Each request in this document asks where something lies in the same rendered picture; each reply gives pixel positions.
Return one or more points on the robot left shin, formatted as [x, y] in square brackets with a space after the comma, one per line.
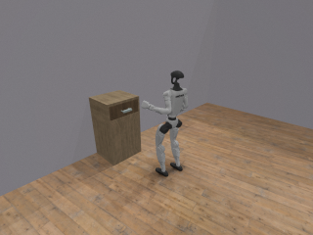
[161, 158]

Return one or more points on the handle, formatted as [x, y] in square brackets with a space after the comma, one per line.
[128, 110]

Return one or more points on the robot right shin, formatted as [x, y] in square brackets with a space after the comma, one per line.
[176, 154]

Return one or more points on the robot right upper arm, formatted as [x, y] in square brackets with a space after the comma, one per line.
[185, 99]

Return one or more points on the cabinet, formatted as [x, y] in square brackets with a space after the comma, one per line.
[119, 139]

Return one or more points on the robot left upper arm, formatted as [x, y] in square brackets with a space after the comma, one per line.
[167, 100]

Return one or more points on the robot shin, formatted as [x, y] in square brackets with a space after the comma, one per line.
[161, 158]
[176, 154]

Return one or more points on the left robot hand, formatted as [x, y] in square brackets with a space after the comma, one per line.
[145, 105]

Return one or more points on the drawer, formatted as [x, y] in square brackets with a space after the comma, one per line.
[116, 110]

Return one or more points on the left robot forearm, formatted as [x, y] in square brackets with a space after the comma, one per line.
[162, 111]

